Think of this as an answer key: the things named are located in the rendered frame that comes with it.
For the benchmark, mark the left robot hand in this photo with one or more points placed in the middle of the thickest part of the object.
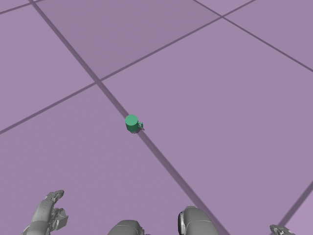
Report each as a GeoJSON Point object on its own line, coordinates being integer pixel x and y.
{"type": "Point", "coordinates": [54, 216]}

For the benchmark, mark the mug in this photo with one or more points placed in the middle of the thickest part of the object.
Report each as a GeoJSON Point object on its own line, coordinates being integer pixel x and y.
{"type": "Point", "coordinates": [132, 123]}

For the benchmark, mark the left robot arm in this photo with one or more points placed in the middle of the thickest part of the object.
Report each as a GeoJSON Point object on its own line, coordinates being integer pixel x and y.
{"type": "Point", "coordinates": [38, 227]}

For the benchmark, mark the right robot hand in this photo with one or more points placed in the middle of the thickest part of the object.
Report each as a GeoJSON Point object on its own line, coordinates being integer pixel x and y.
{"type": "Point", "coordinates": [278, 230]}

